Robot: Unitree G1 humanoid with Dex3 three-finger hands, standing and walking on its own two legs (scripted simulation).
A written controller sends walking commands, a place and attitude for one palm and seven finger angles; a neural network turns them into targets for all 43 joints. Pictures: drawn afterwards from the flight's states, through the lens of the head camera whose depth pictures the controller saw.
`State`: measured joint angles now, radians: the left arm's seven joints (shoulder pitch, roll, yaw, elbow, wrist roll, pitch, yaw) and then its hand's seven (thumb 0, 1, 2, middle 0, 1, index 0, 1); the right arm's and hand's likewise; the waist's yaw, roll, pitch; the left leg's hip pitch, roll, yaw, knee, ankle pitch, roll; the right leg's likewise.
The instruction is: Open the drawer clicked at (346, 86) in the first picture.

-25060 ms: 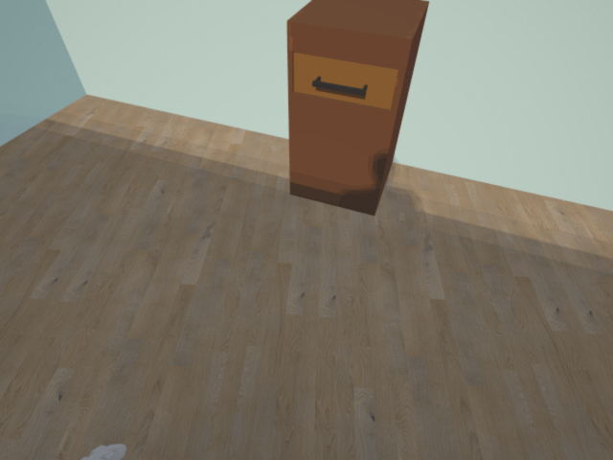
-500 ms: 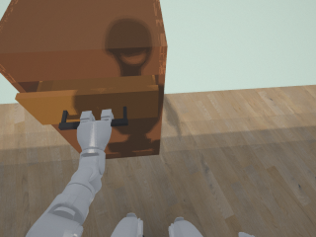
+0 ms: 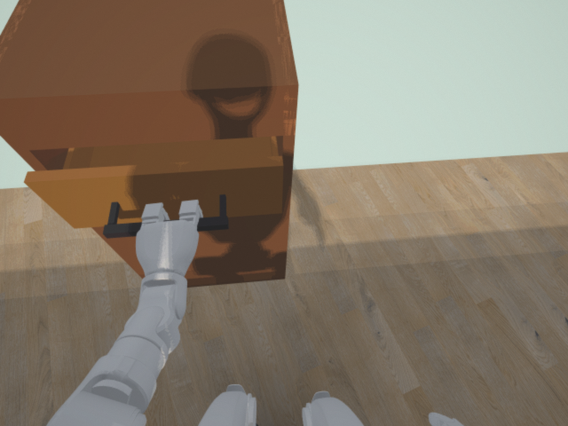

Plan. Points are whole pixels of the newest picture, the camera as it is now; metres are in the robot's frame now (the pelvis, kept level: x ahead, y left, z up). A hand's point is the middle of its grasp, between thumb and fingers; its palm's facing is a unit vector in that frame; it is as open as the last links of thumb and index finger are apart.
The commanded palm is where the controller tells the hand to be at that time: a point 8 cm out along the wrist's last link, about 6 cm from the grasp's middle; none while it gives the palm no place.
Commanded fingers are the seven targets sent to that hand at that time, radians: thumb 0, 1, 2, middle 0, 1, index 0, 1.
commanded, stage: pull the drawer open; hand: left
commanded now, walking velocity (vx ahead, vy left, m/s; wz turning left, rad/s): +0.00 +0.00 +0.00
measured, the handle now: (168, 216) +0.45 +0.20 -0.05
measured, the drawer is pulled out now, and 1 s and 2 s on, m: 0.06 0.08 0.09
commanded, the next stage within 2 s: none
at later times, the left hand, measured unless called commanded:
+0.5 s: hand (178, 261) +0.37 +0.17 -0.07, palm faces -0.05 -0.06 -1.00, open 5.9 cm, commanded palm +0.34 +0.16 -0.02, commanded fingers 0.00 0.90 0.90 -0.40 -1.35 -0.40 -1.35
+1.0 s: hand (178, 267) +0.36 +0.17 -0.07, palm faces -0.04 -0.06 -1.00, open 5.9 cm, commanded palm +0.33 +0.16 -0.02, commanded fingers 0.00 0.90 0.90 -0.40 -1.35 -0.40 -1.35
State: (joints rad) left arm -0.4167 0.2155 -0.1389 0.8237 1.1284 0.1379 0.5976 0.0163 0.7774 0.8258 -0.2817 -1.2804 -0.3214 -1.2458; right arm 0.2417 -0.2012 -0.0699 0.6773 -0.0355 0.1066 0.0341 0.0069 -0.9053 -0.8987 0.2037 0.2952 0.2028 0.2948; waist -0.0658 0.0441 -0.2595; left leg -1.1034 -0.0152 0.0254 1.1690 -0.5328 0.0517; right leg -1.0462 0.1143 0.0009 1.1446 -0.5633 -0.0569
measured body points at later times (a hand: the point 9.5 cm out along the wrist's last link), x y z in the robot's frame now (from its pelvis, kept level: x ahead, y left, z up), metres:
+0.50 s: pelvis +0.00 +0.00 +0.00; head +0.10 +0.00 +0.44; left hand +0.37 +0.17 -0.02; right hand +0.09 -0.25 -0.14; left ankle +0.00 +0.09 -0.64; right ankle -0.02 -0.09 -0.64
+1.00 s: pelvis +0.00 +0.00 +0.00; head +0.10 +0.00 +0.44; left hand +0.36 +0.17 -0.02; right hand +0.09 -0.25 -0.13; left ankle +0.00 +0.09 -0.64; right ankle -0.02 -0.09 -0.64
